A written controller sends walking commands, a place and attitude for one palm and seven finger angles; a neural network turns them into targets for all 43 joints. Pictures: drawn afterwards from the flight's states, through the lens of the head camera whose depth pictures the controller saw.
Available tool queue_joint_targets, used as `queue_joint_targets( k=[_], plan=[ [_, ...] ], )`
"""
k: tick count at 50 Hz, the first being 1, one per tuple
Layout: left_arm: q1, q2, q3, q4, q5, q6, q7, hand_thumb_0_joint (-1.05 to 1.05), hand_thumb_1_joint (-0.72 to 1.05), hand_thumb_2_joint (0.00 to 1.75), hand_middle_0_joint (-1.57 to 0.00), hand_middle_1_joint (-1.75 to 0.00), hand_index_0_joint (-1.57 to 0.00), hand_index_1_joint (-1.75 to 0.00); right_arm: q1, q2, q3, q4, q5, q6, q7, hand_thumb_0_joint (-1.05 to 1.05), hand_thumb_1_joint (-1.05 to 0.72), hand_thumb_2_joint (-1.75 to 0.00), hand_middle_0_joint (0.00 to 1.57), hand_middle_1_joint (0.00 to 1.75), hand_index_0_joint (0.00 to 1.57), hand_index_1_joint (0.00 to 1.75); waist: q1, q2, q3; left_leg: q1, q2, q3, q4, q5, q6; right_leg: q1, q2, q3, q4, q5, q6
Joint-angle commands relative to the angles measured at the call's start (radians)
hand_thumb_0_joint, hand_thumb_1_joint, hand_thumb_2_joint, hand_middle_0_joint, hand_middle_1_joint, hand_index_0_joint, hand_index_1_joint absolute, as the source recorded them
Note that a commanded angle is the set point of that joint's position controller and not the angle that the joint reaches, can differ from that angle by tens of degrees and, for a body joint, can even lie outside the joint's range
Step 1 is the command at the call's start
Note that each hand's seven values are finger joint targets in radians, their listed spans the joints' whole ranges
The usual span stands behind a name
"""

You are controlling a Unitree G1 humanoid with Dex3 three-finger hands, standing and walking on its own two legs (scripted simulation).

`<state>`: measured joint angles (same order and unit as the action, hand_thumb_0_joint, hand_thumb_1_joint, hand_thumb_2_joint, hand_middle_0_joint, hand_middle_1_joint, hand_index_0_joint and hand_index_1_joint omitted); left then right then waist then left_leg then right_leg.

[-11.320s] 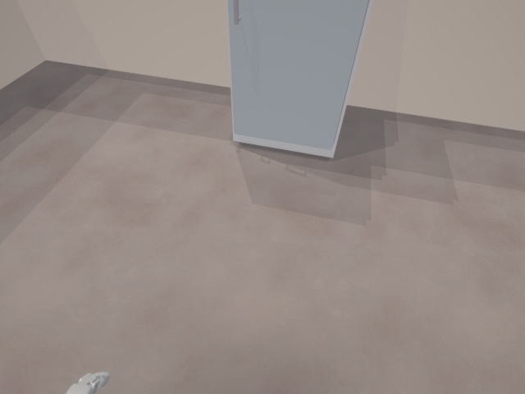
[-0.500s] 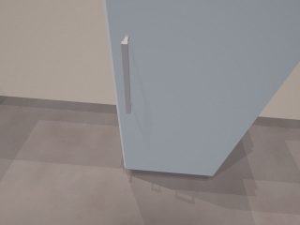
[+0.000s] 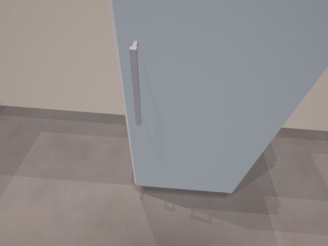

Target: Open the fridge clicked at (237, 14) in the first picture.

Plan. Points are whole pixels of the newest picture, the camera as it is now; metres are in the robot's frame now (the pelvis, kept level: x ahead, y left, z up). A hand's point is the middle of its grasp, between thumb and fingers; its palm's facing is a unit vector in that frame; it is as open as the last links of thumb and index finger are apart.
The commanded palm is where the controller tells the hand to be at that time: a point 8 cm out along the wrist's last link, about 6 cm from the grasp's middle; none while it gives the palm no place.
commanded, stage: raise the hand to about handle height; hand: left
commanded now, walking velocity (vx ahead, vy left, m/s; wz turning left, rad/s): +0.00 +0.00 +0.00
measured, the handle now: (137, 88) +0.53 +0.12 +0.09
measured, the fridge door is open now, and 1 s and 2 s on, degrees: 0 0 0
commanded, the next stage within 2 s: none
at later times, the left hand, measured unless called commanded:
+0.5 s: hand (95, 241) +0.15 +0.17 -0.06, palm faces +0.10 -0.99 +0.01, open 8.8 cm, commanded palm +0.14 +0.23 -0.02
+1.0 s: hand (71, 192) +0.22 +0.23 +0.03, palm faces +0.11 -0.99 -0.08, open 11.8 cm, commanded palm +0.19 +0.27 +0.04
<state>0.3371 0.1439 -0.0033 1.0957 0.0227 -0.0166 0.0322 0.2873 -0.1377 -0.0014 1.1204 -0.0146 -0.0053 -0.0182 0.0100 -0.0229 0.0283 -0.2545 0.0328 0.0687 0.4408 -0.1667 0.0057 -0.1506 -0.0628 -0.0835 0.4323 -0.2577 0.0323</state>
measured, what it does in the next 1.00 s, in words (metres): stands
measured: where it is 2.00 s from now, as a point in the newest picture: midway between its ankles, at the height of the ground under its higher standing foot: outside the picture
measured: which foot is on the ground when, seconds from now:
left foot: down 0.00-1.00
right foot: down 0.00-1.00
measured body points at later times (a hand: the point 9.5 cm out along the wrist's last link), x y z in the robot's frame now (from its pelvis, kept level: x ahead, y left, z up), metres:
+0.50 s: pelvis -0.01 -0.03 -0.06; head +0.03 +0.00 +0.38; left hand +0.14 +0.23 -0.06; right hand +0.22 -0.28 -0.09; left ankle +0.05 +0.11 -0.74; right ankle -0.02 -0.14 -0.74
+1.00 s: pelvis +0.01 -0.01 -0.05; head +0.05 -0.01 +0.40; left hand +0.21 +0.28 +0.04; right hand +0.15 -0.27 -0.14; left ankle +0.04 +0.11 -0.74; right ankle -0.02 -0.14 -0.74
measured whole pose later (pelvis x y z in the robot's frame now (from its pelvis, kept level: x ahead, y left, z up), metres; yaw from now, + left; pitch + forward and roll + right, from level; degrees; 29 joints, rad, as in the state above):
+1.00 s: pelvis +0.01 -0.01 -0.05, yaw +0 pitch +10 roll -2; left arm 0.40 0.28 0.36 -0.03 -0.38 -0.34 -0.35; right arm 0.30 -0.24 -0.02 0.61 0.04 -0.22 -0.07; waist 0.01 0.03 -0.10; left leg -0.70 0.08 0.02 0.91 -0.39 -0.02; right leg -0.57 -0.04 -0.10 0.89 -0.49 0.01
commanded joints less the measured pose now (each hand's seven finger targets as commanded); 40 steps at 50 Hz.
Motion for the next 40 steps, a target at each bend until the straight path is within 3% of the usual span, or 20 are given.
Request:
queue_joint_targets(
  k=[1,2,3,4,5,6,7,9,10,13,14,17,20,23,25,28,30,32,37,40],
  plan=[
    [0.089,0.096,0.021,-0.019,-0.004,-0.009,0.004,0.0,0.9,0.9,-0.2,-0.3,-0.2,-0.3,0.049,-0.099,-0.019,-0.035,0.005,-0.02,-0.004,0.0,-0.9,-0.9,0.2,0.3,0.2,0.3,0.0,0.024,0.039,0.017,0.067,-0.079,-0.089,0.016,0.011,-0.055,-0.059,0.066,-0.104,0.037,-0.052],
    [0.108,0.109,0.004,-0.001,0.007,-0.018,0.04,0.0,0.9,0.9,-0.2,-0.3,-0.2,-0.3,-0.056,-0.131,-0.016,-0.108,0.007,-0.026,0.006,0.0,-0.9,-0.9,0.2,0.3,0.2,0.3,0.026,0.036,0.111,-0.036,0.07,-0.057,0.097,0.017,-0.016,-0.131,-0.093,0.143,-0.124,0.194,-0.056],
    [-0.643,0.304,0.074,-1.583,-0.207,-0.236,0.035,0.0,0.88,0.89,-0.2,-0.32,-0.2,-0.32,-0.028,-0.296,-0.03,-0.464,0.053,-0.155,-0.045,0.0,-0.9,-0.9,0.2,0.3,0.2,0.3,-0.146,0.22,-0.384,0.271,-0.024,-0.031,-0.009,0.05,0.014,-0.056,0.03,0.004,0.02,0.151,-0.062],
    [-0.52,0.377,0.145,-1.512,-0.141,-0.21,0.089,0.0,0.85,0.88,-0.2,-0.33,-0.2,-0.33,-0.145,-0.197,0.023,-0.415,0.072,-0.233,-0.084,0.0,-0.9,-0.9,0.2,0.3,0.2,0.3,-0.055,0.329,-0.299,0.252,0.006,-0.013,-0.03,-0.026,0.008,-0.105,0.044,-0.01,0.088,0.045,-0.062],
    [-0.22,0.21,0.092,-1.261,-0.139,-0.167,0.125,0.0,0.83,0.87,-0.21,-0.34,-0.21,-0.34,-0.085,-0.229,-0.013,-0.369,0.05,-0.279,-0.077,0.0,-0.9,-0.9,0.2,0.3,0.2,0.3,-0.039,0.277,-0.291,0.148,0.016,-0.053,-0.066,-0.161,-0.012,-0.127,0.049,-0.041,0.114,-0.056,-0.07],
    [0.112,-0.016,-0.051,-0.993,-0.142,-0.051,0.127,0.0,0.81,0.86,-0.21,-0.36,-0.21,-0.36,-0.089,-0.176,-0.01,-0.345,0.087,-0.284,-0.06,0.0,-0.9,-0.9,0.2,0.3,0.2,0.3,-0.048,0.157,-0.118,0.041,0.017,-0.085,-0.067,-0.217,-0.003,-0.205,0.055,-0.047,0.113,-0.064,-0.063],
    [0.009,-0.029,-0.075,-1.232,-0.192,-0.055,0.111,0.0,0.78,0.85,-0.21,-0.37,-0.21,-0.37,-0.066,-0.204,-0.018,-0.421,0.086,-0.29,-0.061,0.0,-0.9,-0.9,0.2,0.3,0.2,0.3,-0.044,0.163,-0.09,0.003,0.002,-0.104,-0.046,-0.24,-0.003,-0.192,0.049,-0.049,0.113,-0.079,-0.053],
    [0.012,0.002,-0.059,-1.259,-0.178,-0.144,0.083,0.0,0.74,0.83,-0.21,-0.4,-0.21,-0.4,-0.104,-0.225,-0.033,-0.48,0.075,-0.329,-0.074,0.0,-0.9,-0.9,0.2,0.3,0.2,0.3,-0.064,0.073,-0.044,-0.052,-0.021,-0.096,0.03,-0.263,-0.001,-0.243,0.044,-0.03,0.088,-0.142,-0.042],
    [0.045,0.023,-0.016,-1.164,-0.167,-0.18,0.073,0.0,0.71,0.82,-0.21,-0.42,-0.21,-0.42,-0.098,-0.235,-0.045,-0.488,0.053,-0.328,-0.069,0.0,-0.9,-0.9,0.2,0.3,0.2,0.3,-0.07,-0.056,-0.011,-0.112,-0.023,-0.099,0.074,-0.263,-0.008,-0.324,0.055,-0.031,0.099,-0.201,-0.039],
    [0.312,-0.026,0.06,-0.904,-0.221,-0.346,-0.078,0.0,0.64,0.79,-0.22,-0.47,-0.22,-0.47,-0.143,-0.227,-0.081,-0.539,0.032,-0.313,-0.031,0.0,-0.9,-0.9,0.2,0.3,0.2,0.3,0.017,-0.324,0.031,-0.325,-0.03,-0.072,0.219,-0.245,-0.027,-0.477,0.065,-0.041,0.19,-0.334,-0.037],
    [0.401,0.029,0.133,-0.861,-0.24,-0.404,-0.153,0.0,0.62,0.78,-0.22,-0.48,-0.22,-0.48,-0.142,-0.227,-0.096,-0.558,0.039,-0.3,-0.008,0.0,-0.9,-0.9,0.2,0.3,0.2,0.3,0.062,-0.286,0.017,-0.34,-0.033,-0.063,0.237,-0.206,-0.035,-0.45,0.06,-0.021,0.208,-0.297,-0.05],
    [0.345,0.156,0.271,-0.869,-0.294,-0.534,-0.345,0.0,0.55,0.75,-0.22,-0.53,-0.22,-0.53,-0.202,-0.246,-0.115,-0.662,0.044,-0.272,0.013,0.0,-0.9,-0.9,0.2,0.3,0.2,0.3,0.058,-0.203,-0.09,-0.399,-0.047,-0.034,0.343,-0.15,-0.033,-0.409,0.045,0.025,0.302,-0.167,-0.06],
    [0.306,0.217,0.336,-1.103,-0.307,-0.524,-0.357,0.0,0.48,0.72,-0.23,-0.57,-0.23,-0.57,-0.223,-0.223,-0.111,-0.74,0.042,-0.241,0.008,0.0,-0.9,-0.9,0.2,0.3,0.2,0.3,0.094,0.081,-0.211,-0.365,-0.055,-0.001,0.376,-0.101,-0.013,-0.386,0.039,0.039,0.369,-0.066,-0.059],
    [0.158,0.244,0.363,-1.413,-0.33,-0.577,-0.298,0.0,0.41,0.69,-0.24,-0.62,-0.24,-0.62,-0.174,-0.188,-0.104,-0.75,0.034,-0.239,-0.005,0.0,-0.9,-0.9,0.2,0.3,0.2,0.3,0.061,0.236,-0.37,-0.27,-0.03,-0.025,0.433,-0.012,0.006,-0.414,0.057,0.046,0.42,0.037,-0.058],
    [0.033,0.256,0.324,-1.579,-0.325,-0.653,-0.277,0.0,0.36,0.67,-0.24,-0.64,-0.24,-0.64,-0.134,-0.186,-0.098,-0.714,0.023,-0.25,-0.02,0.0,-0.9,-0.9,0.2,0.3,0.2,0.3,0.006,0.257,-0.408,-0.251,-0.017,-0.054,0.491,0.024,0.016,-0.475,0.07,0.061,0.443,0.064,-0.057],
    [-0.049,0.184,0.21,-1.519,-0.337,-0.712,-0.325,0.0,0.29,0.64,-0.24,-0.69,-0.24,-0.69,-0.112,-0.199,-0.08,-0.653,0.027,-0.283,-0.038,0.0,-0.9,-0.9,0.2,0.3,0.2,0.3,-0.079,0.217,-0.313,-0.303,-0.009,-0.085,0.553,-0.044,0.021,-0.604,0.076,0.067,0.436,-0.019,-0.052],
    [-0.081,0.191,0.188,-1.408,-0.36,-0.681,-0.404,0.0,0.25,0.62,-0.25,-0.72,-0.25,-0.72,-0.106,-0.221,-0.072,-0.629,0.041,-0.302,-0.051,0.0,-0.9,-0.9,0.2,0.3,0.2,0.3,-0.118,0.115,-0.23,-0.376,0.0,-0.099,0.587,-0.111,0.024,-0.625,0.075,0.092,0.407,-0.068,-0.042],
    [-0.031,0.231,0.22,-1.278,-0.36,-0.578,-0.469,0.0,0.2,0.6,-0.25,-0.75,-0.25,-0.75,-0.115,-0.241,-0.072,-0.64,0.055,-0.304,-0.065,0.0,-0.9,-0.9,0.2,0.3,0.2,0.3,-0.104,0.03,-0.226,-0.428,-0.005,-0.093,0.568,-0.159,0.026,-0.595,0.064,0.128,0.352,-0.139,-0.034],
    [0.072,0.368,0.442,-1.197,-0.424,-0.267,-0.52,0.0,0.08,0.55,-0.26,-0.82,-0.26,-0.82,-0.163,-0.233,-0.068,-0.722,0.078,-0.262,-0.088,0.0,-0.9,-0.9,0.2,0.3,0.2,0.3,0.024,-0.027,-0.376,-0.356,-0.026,-0.074,0.466,-0.05,0.027,-0.348,0.025,0.144,0.298,-0.017,-0.01],
    [0.103,0.369,0.543,-1.304,-0.472,-0.256,-0.437,0.0,0.01,0.52,-0.26,-0.87,-0.26,-0.87,-0.168,-0.191,-0.058,-0.739,0.065,-0.252,-0.082,0.0,-0.9,-0.9,0.2,0.3,0.2,0.3,0.073,-0.01,-0.415,-0.304,-0.025,-0.085,0.42,0.054,0.018,-0.265,0.034,0.082,0.335,0.185,-0.008]
  ],
)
